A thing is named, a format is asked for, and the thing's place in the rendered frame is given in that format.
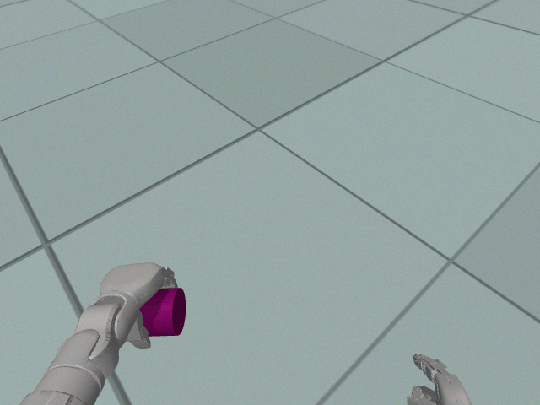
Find can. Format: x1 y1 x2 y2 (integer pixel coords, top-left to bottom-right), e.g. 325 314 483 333
139 288 186 337

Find left robot hand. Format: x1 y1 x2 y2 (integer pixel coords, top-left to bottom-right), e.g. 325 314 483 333
100 262 178 349

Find right robot hand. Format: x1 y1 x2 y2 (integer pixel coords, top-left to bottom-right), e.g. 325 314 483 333
407 354 472 405

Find left robot arm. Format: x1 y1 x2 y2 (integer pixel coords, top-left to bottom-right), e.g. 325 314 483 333
19 291 139 405

